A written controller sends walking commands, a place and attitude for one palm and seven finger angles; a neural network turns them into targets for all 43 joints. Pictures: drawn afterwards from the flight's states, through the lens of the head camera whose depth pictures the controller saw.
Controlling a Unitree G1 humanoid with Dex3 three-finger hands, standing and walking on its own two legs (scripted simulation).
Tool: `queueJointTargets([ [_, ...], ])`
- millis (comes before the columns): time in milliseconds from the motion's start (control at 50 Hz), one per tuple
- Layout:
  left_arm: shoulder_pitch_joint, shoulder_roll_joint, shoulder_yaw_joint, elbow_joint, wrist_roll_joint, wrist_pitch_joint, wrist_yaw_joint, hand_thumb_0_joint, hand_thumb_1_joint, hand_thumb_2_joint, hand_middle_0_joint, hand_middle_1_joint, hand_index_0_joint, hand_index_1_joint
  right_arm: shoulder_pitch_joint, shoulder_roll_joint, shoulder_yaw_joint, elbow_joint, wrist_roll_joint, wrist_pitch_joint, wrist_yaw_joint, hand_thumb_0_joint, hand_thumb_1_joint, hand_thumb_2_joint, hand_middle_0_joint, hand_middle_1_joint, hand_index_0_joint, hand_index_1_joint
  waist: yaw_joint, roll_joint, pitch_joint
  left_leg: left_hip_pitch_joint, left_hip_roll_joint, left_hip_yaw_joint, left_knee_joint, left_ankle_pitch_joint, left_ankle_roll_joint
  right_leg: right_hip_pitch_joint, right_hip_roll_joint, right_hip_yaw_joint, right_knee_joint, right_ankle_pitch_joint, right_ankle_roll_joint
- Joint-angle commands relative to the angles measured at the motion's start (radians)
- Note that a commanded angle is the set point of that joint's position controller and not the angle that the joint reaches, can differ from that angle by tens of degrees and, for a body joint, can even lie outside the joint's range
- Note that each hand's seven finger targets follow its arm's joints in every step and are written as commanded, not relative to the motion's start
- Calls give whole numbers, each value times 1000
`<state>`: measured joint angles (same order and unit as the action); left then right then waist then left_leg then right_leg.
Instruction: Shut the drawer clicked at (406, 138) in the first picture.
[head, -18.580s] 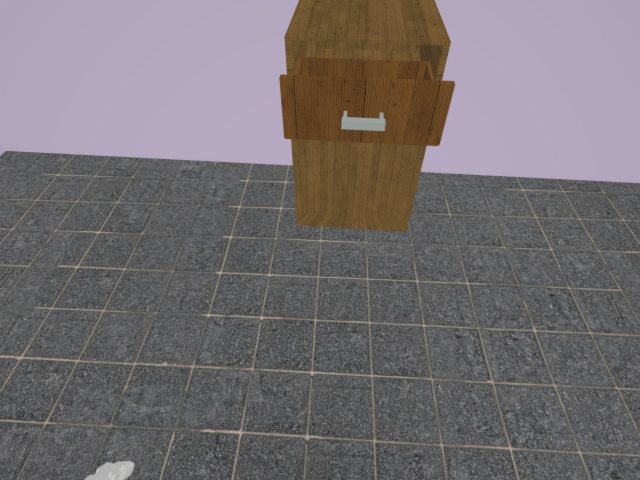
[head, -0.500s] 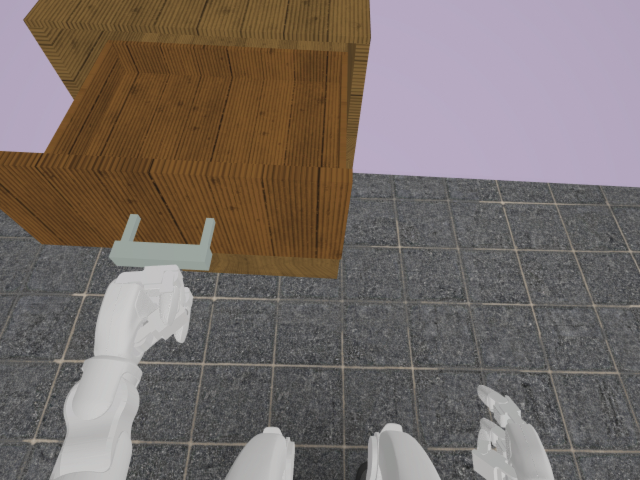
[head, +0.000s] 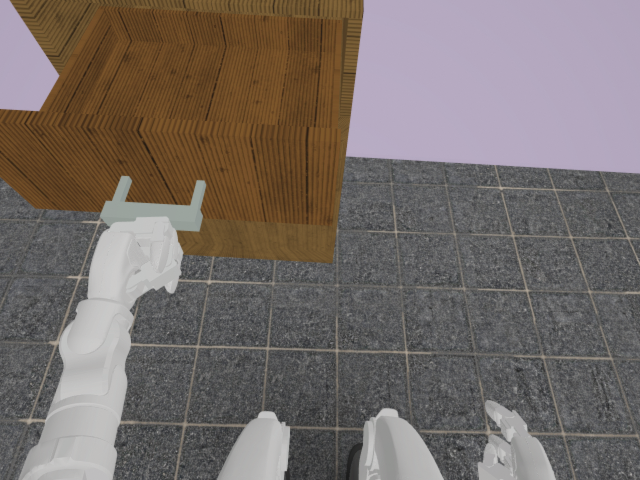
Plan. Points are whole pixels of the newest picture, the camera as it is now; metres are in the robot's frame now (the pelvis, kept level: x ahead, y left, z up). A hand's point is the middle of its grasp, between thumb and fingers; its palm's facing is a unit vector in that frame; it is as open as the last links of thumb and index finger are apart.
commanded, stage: push the drawer shut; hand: left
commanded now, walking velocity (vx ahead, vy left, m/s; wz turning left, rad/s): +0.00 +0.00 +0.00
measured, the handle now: (157, 201) +0.44 +0.23 +0.04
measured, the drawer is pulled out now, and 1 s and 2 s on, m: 0.24 0.10 0.00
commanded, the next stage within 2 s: none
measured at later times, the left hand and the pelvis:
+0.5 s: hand (189, 205) +0.44 +0.19 +0.03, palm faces -0.04 -1.00 -0.04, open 3.2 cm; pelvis +0.00 +0.01 +0.00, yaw -2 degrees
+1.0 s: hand (200, 171) +0.49 +0.19 +0.03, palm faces -0.03 -1.00 -0.04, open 3.3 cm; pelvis +0.01 +0.01 +0.00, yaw -2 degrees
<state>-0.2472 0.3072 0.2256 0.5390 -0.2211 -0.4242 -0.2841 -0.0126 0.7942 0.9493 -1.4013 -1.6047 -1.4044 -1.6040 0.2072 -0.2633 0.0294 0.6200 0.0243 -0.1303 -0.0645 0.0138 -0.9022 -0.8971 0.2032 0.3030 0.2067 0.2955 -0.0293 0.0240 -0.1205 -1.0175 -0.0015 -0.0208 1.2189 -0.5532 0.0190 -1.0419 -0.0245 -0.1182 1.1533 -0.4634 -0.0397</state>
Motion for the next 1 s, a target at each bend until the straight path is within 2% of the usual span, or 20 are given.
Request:
queueJointTargets([
  [0,-497,205,70,-168,-27,-56,11,0,900,900,-1400,-1600,-1400,-1600,58,-147,-48,-100,6,-42,-16,0,-900,-900,200,300,200,300,-78,44,-400,124,-4,-16,-170,167,9,290,17,129,-181,69,19],
  [20,-522,237,97,-140,-25,-55,10,0,900,900,-1400,-1600,-1400,-1600,62,-148,-45,-93,5,-39,-15,0,-900,-900,200,300,200,300,-72,48,-398,121,-2,-17,-173,164,6,294,17,132,-183,64,17],
  [100,-587,247,105,-64,-25,-56,3,0,900,900,-1400,-1600,-1400,-1600,81,-153,-43,-90,2,-35,-11,0,-900,-900,200,300,200,300,-76,69,-413,120,-4,-17,-171,171,7,286,19,131,-179,70,15],
  [180,-625,288,148,28,-13,-64,5,0,900,900,-1400,-1600,-1400,-1600,101,-156,-43,-85,-1,-23,-4,0,-900,-900,200,300,200,300,-73,21,-411,77,-3,-13,-171,162,9,309,19,141,-185,55,18],
  [240,-647,287,143,30,1,-78,4,0,900,900,-1400,-1600,-1400,-1600,121,-160,-47,-90,-6,-15,5,0,-900,-900,200,300,200,300,-65,77,-460,134,-3,-18,-182,212,4,295,24,122,-162,117,14],
  [280,-645,267,130,57,7,-80,10,0,900,900,-1400,-1600,-1400,-1600,133,-162,-52,-84,-8,-8,13,0,-900,-900,200,300,200,300,-74,72,-456,157,0,-20,-188,229,2,278,26,112,-163,137,15],
  [320,-679,303,158,91,13,-83,15,0,900,900,-1400,-1600,-1400,-1600,150,-172,-52,-77,-12,3,16,0,-900,-900,200,300,200,300,-84,36,-441,137,3,-24,-182,231,6,268,30,109,-158,144,17],
  [480,-795,312,155,171,47,-108,32,0,900,900,-1400,-1600,-1400,-1600,187,-175,-55,-62,-21,32,26,0,-900,-900,200,300,200,300,-102,59,-435,154,4,-32,-187,237,3,228,32,101,-149,141,16],
  [580,-894,309,143,206,54,-118,26,0,900,900,-1400,-1600,-1400,-1600,205,-178,-55,-49,-26,48,28,0,-900,-900,200,300,200,300,-127,79,-461,199,9,-47,-178,279,1,184,35,89,-136,164,16],
  [620,-899,313,146,197,60,-126,27,0,900,900,-1400,-1600,-1400,-1600,219,-181,-57,-52,-31,54,33,0,-900,-900,200,300,200,300,-113,137,-509,270,12,-59,-181,346,-13,162,39,79,-124,188,10],
  [640,-903,289,134,200,55,-125,29,0,900,900,-1400,-1600,-1400,-1600,222,-181,-60,-48,-33,58,36,0,-900,-900,200,300,200,300,-122,122,-522,287,13,-62,-177,368,-13,159,39,74,-125,202,12],
  [660,-904,309,148,203,57,-126,33,0,900,900,-1400,-1600,-1400,-1600,226,-184,-62,-45,-34,62,37,0,-900,-900,200,300,200,300,-121,110,-533,290,16,-66,-173,389,-16,163,40,74,-122,216,13],
  [700,-924,292,130,237,60,-124,36,0,900,900,-1400,-1600,-1400,-1600,235,-184,-61,-42,-36,69,38,0,-900,-900,200,300,200,300,-137,100,-511,285,16,-69,-167,398,-14,143,43,70,-120,220,13],
  [740,-956,322,151,252,71,-128,45,0,900,900,-1400,-1600,-1400,-1600,238,-183,-57,-35,-38,79,41,0,-900,-900,200,300,200,300,-136,105,-497,268,17,-67,-168,390,-14,149,43,73,-122,218,14],
  [800,-988,321,144,259,80,-135,51,0,900,900,-1400,-1600,-1400,-1600,244,-182,-57,-39,-43,91,44,0,-900,-900,200,300,200,300,-145,107,-507,271,16,-67,-161,406,-11,153,47,75,-119,233,14],
  [840,-991,330,151,261,90,-141,52,0,900,900,-1400,-1600,-1400,-1600,246,-179,-57,-39,-44,99,49,0,-900,-900,200,300,200,300,-138,124,-530,285,16,-66,-158,416,-14,157,47,77,-118,237,14],
  [880,-1010,319,140,296,93,-138,56,0,900,900,-1400,-1600,-1400,-1600,244,-178,-55,-35,-44,106,50,0,-900,-900,200,300,200,300,-156,97,-490,247,15,-60,-157,373,-5,156,48,81,-130,222,17],
  [900,-1031,351,160,300,95,-141,55,0,900,900,-1400,-1600,-1400,-1600,252,-182,-53,-32,-47,108,48,0,-900,-900,200,300,200,300,-159,92,-493,239,15,-64,-153,374,-4,160,49,81,-124,226,15],
  [940,-1053,377,171,315,105,-140,54,0,900,900,-1400,-1600,-1400,-1600,253,-184,-51,-31,-46,114,48,0,-900,-900,200,300,200,300,-160,109,-502,230,15,-60,-149,366,-3,160,49,85,-123,223,15],
  [980,-1093,357,148,321,109,-138,52,0,900,900,-1400,-1600,-1400,-1600,255,-180,-48,-29,-48,118,47,0,-900,-900,200,300,200,300,-174,131,-496,236,15,-62,-146,372,-2,143,48,86,-125,224,16],
])
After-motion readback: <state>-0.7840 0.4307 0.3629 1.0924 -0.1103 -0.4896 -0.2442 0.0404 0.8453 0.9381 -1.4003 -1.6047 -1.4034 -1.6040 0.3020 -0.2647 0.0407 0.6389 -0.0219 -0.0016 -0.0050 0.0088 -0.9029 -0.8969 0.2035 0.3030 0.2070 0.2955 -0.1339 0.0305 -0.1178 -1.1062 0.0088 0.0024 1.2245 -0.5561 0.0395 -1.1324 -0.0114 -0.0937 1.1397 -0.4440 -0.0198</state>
